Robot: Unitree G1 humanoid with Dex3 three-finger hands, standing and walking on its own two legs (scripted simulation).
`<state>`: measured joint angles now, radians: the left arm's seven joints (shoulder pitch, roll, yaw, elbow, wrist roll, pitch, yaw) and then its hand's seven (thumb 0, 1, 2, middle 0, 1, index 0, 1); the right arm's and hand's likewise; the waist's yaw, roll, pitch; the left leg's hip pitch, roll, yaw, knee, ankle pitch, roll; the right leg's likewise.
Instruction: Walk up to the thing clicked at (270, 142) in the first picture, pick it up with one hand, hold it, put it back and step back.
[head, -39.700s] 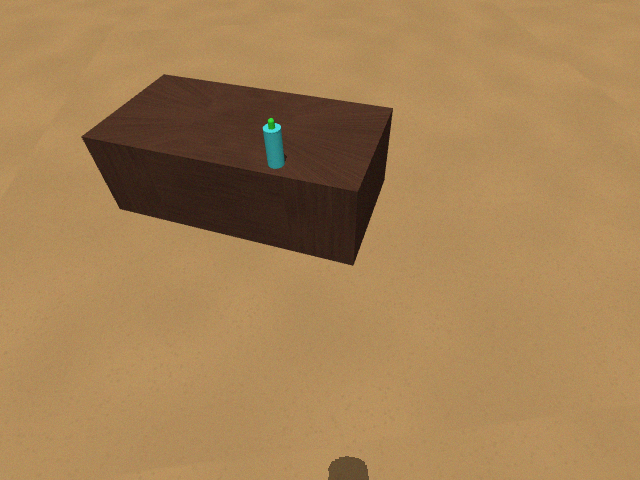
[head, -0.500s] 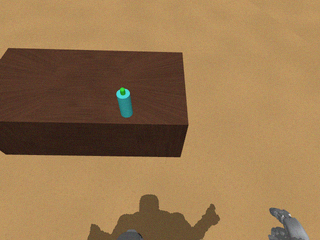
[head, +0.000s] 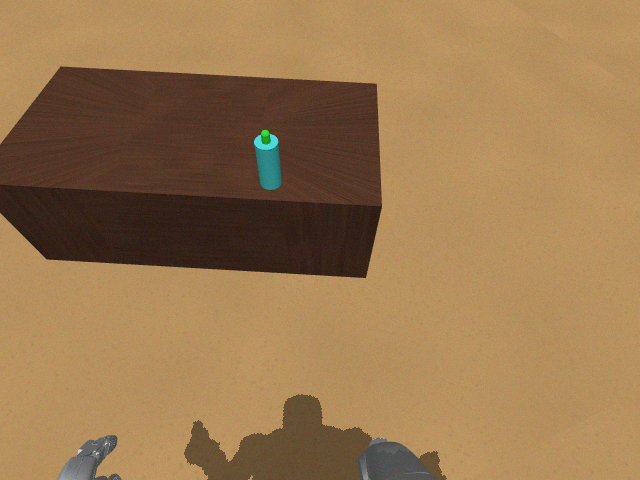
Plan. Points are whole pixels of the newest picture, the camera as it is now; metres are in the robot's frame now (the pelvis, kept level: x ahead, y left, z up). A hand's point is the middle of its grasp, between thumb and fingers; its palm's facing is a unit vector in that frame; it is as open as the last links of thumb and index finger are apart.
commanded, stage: step back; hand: left
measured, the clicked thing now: (268, 158) +0.91 +0.12 -0.28
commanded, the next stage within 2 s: stand in 1.50 s
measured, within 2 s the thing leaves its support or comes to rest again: neither
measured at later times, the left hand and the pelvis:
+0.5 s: hand out of the picture -0.08 +0.25 -0.12, palm faces -0.04 -0.89 -0.46, open 7.4 cm; pelvis -0.17 -0.03 +0.01, yaw -2 degrees
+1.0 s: hand out of the picture -0.17 +0.23 -0.14, palm faces +0.06 -0.93 -0.36, open 7.4 cm; pelvis -0.20 -0.03 +0.01, yaw +1 degrees
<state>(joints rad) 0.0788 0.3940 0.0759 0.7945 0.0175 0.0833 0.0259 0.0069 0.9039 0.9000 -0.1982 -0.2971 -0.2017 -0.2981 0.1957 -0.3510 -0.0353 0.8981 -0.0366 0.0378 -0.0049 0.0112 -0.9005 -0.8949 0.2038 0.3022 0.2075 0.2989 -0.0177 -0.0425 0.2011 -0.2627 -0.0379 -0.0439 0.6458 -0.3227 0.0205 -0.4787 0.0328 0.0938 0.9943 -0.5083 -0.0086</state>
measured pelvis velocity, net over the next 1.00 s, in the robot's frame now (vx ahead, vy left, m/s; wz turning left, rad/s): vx -0.20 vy -0.03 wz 0.02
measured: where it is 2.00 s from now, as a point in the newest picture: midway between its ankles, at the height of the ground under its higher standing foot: outside the picture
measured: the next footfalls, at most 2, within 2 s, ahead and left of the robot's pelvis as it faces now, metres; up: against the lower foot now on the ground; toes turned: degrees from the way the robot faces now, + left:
right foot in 0.26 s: -0.13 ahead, -0.13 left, +0.00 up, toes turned -1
left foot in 0.58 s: -0.17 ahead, +0.11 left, +0.00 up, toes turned -1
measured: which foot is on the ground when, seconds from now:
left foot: down 0.00-0.28, up 0.30-0.56, down 0.58-0.84, up 0.86-1.00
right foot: up 0.00-0.24, down 0.26-1.00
